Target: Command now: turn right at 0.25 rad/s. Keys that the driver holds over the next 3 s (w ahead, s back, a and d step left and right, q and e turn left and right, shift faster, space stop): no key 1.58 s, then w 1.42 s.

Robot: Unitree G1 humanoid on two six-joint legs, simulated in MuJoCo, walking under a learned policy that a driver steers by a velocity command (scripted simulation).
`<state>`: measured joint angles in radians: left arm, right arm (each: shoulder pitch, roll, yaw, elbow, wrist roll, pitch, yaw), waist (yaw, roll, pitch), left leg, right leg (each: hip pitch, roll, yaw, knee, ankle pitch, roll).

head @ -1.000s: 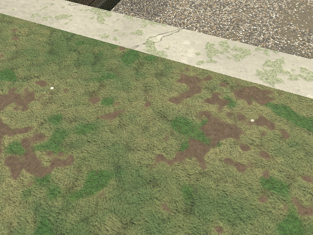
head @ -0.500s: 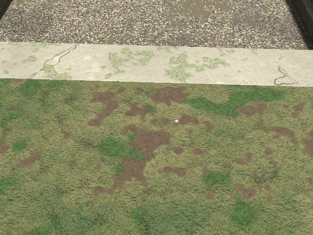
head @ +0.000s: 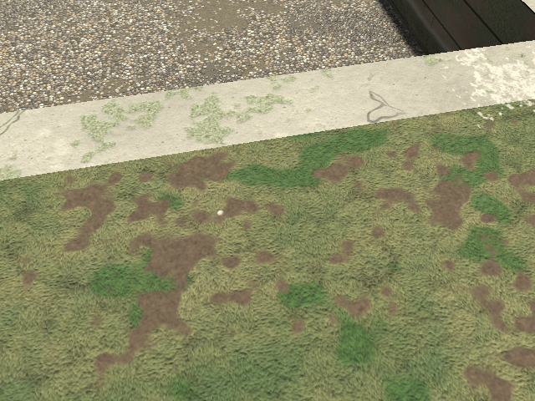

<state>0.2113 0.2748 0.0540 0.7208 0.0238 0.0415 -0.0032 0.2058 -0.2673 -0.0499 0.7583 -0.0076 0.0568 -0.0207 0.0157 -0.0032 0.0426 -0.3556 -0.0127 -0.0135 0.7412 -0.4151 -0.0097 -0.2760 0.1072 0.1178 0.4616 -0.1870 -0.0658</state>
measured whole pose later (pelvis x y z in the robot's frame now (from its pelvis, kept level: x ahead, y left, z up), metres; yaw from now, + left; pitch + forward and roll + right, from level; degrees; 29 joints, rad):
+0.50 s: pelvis -0.02 +0.01 +0.00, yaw -1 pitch -2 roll +0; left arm 0.21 0.24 0.02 0.94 0.01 0.02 0.02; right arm 0.19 -0.24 -0.02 0.89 -0.01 0.01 -0.01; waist 0.00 0.01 0.04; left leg -0.17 -0.02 0.01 0.41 -0.20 0.02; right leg -0.13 0.04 0.06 0.41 -0.24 -0.01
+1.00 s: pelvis -0.02 +0.00 +0.01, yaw -1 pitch -2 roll +0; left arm 0.24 0.20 -0.01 1.12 0.01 0.00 0.04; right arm 0.26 -0.19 0.00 1.11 -0.01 0.01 -0.03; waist -0.01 0.00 0.03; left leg -0.17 -0.01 -0.01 0.39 -0.18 0.01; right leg -0.13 0.05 0.05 0.37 -0.21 -0.03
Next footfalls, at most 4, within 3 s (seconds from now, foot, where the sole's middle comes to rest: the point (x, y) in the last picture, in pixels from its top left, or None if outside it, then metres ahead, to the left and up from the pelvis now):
0.06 left None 0.04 0.11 -0.78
0.32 right None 0.01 -0.10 -0.78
2.32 right None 0.43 -0.04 -0.78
2.86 left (237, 300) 0.74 0.13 -0.78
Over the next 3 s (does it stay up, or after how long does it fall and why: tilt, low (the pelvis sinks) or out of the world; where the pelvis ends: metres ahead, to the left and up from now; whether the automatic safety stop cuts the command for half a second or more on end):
stays up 0.65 0.07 0.00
